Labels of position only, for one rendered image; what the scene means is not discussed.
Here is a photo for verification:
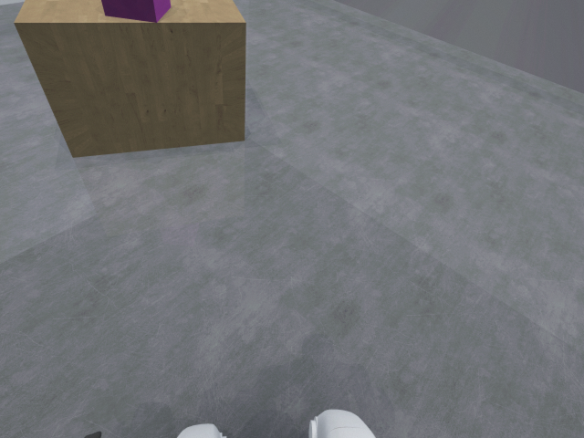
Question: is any robot right thigh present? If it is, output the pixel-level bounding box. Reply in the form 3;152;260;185
308;410;376;438

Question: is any pedestal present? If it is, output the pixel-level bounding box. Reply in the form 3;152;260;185
14;0;246;158

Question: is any carton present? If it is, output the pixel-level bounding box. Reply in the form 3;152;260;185
101;0;171;23

